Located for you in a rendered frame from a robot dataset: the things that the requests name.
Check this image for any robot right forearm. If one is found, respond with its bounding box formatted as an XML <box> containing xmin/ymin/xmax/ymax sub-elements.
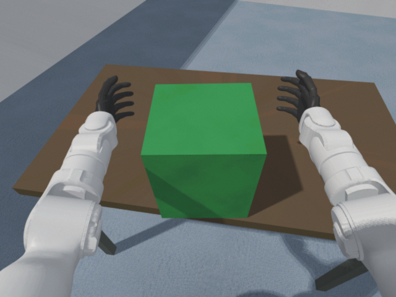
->
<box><xmin>299</xmin><ymin>107</ymin><xmax>396</xmax><ymax>207</ymax></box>

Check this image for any robot left upper arm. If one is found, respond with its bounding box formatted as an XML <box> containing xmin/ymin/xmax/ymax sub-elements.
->
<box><xmin>0</xmin><ymin>195</ymin><xmax>103</xmax><ymax>297</ymax></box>

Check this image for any robot left forearm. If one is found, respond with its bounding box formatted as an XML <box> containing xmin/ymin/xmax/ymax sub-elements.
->
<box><xmin>24</xmin><ymin>111</ymin><xmax>118</xmax><ymax>250</ymax></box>

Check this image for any left robot hand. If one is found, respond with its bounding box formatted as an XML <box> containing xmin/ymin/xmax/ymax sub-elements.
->
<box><xmin>95</xmin><ymin>75</ymin><xmax>134</xmax><ymax>123</ymax></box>

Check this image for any robot right upper arm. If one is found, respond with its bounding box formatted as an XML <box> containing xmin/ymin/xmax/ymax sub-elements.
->
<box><xmin>331</xmin><ymin>193</ymin><xmax>396</xmax><ymax>297</ymax></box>

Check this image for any carton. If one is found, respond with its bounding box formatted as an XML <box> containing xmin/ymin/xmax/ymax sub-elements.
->
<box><xmin>141</xmin><ymin>83</ymin><xmax>267</xmax><ymax>218</ymax></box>

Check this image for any right robot hand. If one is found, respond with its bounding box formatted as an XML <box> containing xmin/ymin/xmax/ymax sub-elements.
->
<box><xmin>277</xmin><ymin>70</ymin><xmax>321</xmax><ymax>122</ymax></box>

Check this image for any table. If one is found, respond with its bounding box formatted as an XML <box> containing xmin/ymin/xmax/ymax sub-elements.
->
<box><xmin>12</xmin><ymin>64</ymin><xmax>396</xmax><ymax>291</ymax></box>

